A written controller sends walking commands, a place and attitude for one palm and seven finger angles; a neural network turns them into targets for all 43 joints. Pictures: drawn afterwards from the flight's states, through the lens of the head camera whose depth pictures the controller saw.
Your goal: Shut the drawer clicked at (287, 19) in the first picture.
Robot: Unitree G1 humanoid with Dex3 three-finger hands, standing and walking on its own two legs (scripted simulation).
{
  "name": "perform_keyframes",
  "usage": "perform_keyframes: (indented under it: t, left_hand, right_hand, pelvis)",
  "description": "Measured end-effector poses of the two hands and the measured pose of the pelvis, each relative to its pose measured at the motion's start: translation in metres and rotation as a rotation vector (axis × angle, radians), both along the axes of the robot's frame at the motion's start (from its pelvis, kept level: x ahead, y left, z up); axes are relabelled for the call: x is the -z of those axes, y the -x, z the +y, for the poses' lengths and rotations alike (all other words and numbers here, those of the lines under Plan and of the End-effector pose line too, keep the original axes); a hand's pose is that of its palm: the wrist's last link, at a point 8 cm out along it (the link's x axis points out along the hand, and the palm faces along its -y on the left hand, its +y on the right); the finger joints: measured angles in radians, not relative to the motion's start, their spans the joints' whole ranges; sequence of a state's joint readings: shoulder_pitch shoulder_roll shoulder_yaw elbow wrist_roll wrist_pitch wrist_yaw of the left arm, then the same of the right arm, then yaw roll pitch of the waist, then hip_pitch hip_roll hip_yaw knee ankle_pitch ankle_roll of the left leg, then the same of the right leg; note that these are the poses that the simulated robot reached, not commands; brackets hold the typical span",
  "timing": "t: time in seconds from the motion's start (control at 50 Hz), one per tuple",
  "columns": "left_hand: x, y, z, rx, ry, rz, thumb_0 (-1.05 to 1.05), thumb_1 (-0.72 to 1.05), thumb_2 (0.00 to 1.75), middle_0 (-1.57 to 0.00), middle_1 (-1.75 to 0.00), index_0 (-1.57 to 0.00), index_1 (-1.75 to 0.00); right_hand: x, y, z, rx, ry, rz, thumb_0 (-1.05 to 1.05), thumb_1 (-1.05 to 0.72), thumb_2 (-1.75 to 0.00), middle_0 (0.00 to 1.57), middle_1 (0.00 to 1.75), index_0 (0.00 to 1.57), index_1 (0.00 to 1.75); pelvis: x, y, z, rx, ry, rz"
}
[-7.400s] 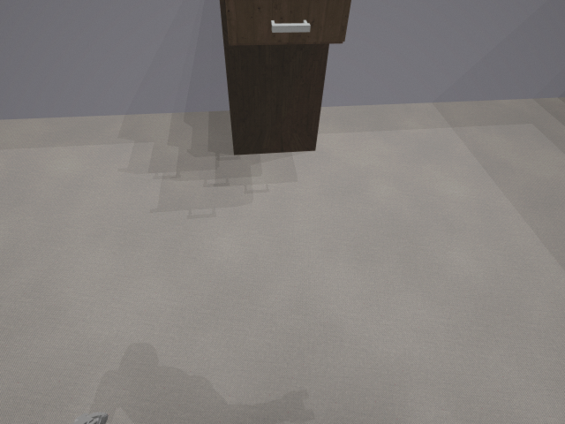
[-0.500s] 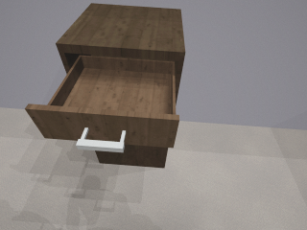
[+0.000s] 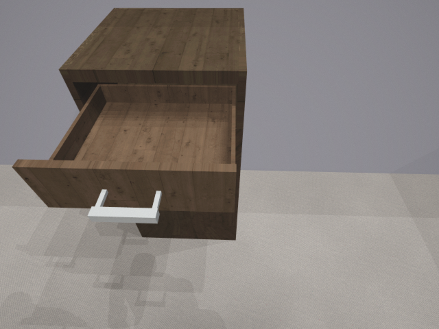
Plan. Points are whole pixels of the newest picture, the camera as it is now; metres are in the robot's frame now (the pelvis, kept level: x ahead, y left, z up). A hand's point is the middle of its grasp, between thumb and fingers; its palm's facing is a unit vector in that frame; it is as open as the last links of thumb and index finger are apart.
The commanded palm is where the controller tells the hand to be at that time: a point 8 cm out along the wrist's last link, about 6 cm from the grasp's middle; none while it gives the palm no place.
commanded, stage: look again from close up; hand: left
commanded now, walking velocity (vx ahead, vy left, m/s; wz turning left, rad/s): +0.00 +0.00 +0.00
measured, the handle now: (127, 205) +0.34 +0.20 +0.03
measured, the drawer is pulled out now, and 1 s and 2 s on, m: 0.29 0.29 0.29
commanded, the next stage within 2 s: raise the hand and make a fist in 0.24 s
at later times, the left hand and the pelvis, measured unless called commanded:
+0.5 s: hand out of the picture +0.13 +0.19 -0.06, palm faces +0.24 -0.95 -0.20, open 7.0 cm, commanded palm +0.09 +0.21 -0.05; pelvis -0.01 +0.00 -0.01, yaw +2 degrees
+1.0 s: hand (125, 321) +0.14 +0.15 +0.02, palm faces -0.05 -1.00 -0.04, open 4.7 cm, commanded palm +0.12 +0.21 +0.02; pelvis -0.07 +0.01 -0.06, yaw +3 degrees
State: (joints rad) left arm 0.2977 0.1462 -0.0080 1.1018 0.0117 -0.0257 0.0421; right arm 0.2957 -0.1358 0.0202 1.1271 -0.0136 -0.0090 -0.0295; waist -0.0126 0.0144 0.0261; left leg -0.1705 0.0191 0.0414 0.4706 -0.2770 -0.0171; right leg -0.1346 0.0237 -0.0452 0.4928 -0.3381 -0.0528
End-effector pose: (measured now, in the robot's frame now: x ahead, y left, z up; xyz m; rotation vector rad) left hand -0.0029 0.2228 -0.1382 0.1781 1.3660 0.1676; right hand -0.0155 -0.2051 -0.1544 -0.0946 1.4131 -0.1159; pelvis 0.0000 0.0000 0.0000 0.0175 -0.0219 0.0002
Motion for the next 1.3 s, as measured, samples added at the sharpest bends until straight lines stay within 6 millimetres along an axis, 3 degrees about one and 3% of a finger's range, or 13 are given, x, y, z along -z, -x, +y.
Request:
perform_keyframes:
  t: [0.38, 0.48, 0.54, 0.58, 0.66, 0.76, 0.8, 0.86, 0.94, 1.0, 1.08, 1.16, 1.3]
  left_hand:
    - [-0.002, -0.004, -0.011, -0.047, 0.014, -0.013, 0.02, 0.92, 0.9, -0.21, -0.3, -0.21, -0.3]
    - [-0.084, -0.087, 0.013, -0.08, -0.083, -0.609, 0.05, 0.97, 0.9, -0.23, -0.33, -0.23, -0.33]
    - [-0.132, -0.135, 0.006, -0.016, -0.042, -0.978, 0.04, 0.95, 0.9, -0.26, -0.36, -0.26, -0.36]
    - [-0.152, -0.153, -0.007, 0.037, 0.039, -1.19, 0.03, 0.95, 0.9, -0.29, -0.4, -0.29, -0.4]
    - [-0.154, -0.146, -0.034, 0.185, 0.203, -1.413, 0.02, 0.93, 0.9, -0.35, -0.47, -0.35, -0.47]
    - [-0.122, -0.107, -0.029, 0.161, 0.217, -1.298, 0.01, 0.91, 0.9, -0.46, -0.57, -0.46, -0.57]
    - [-0.118, -0.094, -0.018, 0.115, 0.163, -1.271, 0.01, 0.9, 0.9, -0.5, -0.61, -0.5, -0.61]
    - [-0.13, -0.087, -0.004, 0.099, 0.086, -1.328, 0.02, 0.9, 0.9, -0.56, -0.68, -0.56, -0.68]
    - [-0.153, -0.103, -0.004, 0.169, 0.103, -1.44, 0.02, 0.9, 0.9, -0.63, -0.76, -0.63, -0.77]
    - [-0.161, -0.123, -0.014, 0.24, 0.173, -1.421, 0.02, 0.9, 0.9, -0.69, -0.83, -0.69, -0.83]
    - [-0.162, -0.139, -0.018, 0.248, 0.206, -1.322, 0.02, 0.9, 0.9, -0.77, -0.92, -0.77, -0.92]
    - [-0.171, -0.142, -0.009, 0.197, 0.158, -1.308, 0.02, 0.9, 0.9, -0.85, -1.0, -0.85, -1.0]
    - [-0.193, -0.13, -0.001, 0.183, 0.126, -1.37, 0.02, 0.9, 0.9, -0.99, -1.15, -0.99, -1.15]
  right_hand:
    - [-0.008, -0.022, -0.022, -0.007, 0.05, -0.041, 0.01, -0.92, -0.9, 0.2, 0.3, 0.19, 0.3]
    - [-0.025, -0.072, -0.042, -0.007, 0.129, -0.41, 0.01, -0.92, -0.9, 0.2, 0.3, 0.2, 0.3]
    - [-0.037, -0.11, -0.053, -0.048, 0.159, -0.604, 0.01, -0.92, -0.9, 0.2, 0.3, 0.2, 0.3]
    - [-0.048, -0.133, -0.057, -0.071, 0.17, -0.72, 0.01, -0.92, -0.9, 0.2, 0.3, 0.2, 0.3]
    - [-0.069, -0.17, -0.057, -0.122, 0.175, -0.895, 0.01, -0.91, -0.9, 0.2, 0.3, 0.19, 0.3]
    - [-0.083, -0.194, -0.04, -0.171, 0.161, -1.001, 0.01, -0.91, -0.9, 0.2, 0.3, 0.19, 0.3]
    - [-0.082, -0.195, -0.029, -0.193, 0.144, -1.013, 0.01, -0.91, -0.9, 0.2, 0.3, 0.19, 0.3]
    - [-0.072, -0.187, -0.011, -0.227, 0.11, -0.995, 0.01, -0.91, -0.9, 0.2, 0.3, 0.19, 0.3]
    - [-0.049, -0.163, 0.009, -0.245, 0.051, -0.925, 0.01, -0.91, -0.9, 0.2, 0.3, 0.2, 0.3]
    - [-0.036, -0.138, 0.017, -0.216, 0.023, -0.851, 0.01, -0.91, -0.9, 0.2, 0.3, 0.2, 0.3]
    - [-0.03, -0.108, 0.016, -0.145, 0.026, -0.767, 0.01, -0.9, -0.9, 0.2, 0.3, 0.2, 0.3]
    - [-0.033, -0.09, 0.005, -0.103, 0.065, -0.724, 0.01, -0.9, -0.9, 0.2, 0.3, 0.2, 0.3]
    - [-0.045, -0.102, -0.012, -0.124, 0.129, -0.745, 0.01, -0.9, -0.9, 0.2, 0.3, 0.2, 0.3]
  pelvis:
    - [-0.001, -0.005, -0.007, 0.011, 0.006, 0.01]
    - [0.004, 0.002, -0.002, -0.025, -0.003, 0.033]
    - [0.012, 0.014, 0.0, -0.039, -0.003, 0.077]
    - [0.02, 0.022, 0.001, -0.03, -0.007, 0.113]
    - [0.042, 0.039, -0.001, -0.013, -0.012, 0.158]
    - [0.058, 0.053, -0.002, -0.021, -0.004, 0.155]
    - [0.061, 0.056, -0.002, -0.03, 0.008, 0.152]
    - [0.064, 0.06, -0.001, -0.045, 0.027, 0.15]
    - [0.065, 0.066, 0.002, -0.058, 0.048, 0.14]
    - [0.06, 0.068, 0.006, -0.053, 0.049, 0.133]
    - [0.05, 0.063, 0.012, -0.032, 0.037, 0.125]
    - [0.043, 0.056, 0.017, -0.015, 0.028, 0.12]
    - [0.04, 0.046, 0.025, -0.018, 0.032, 0.113]
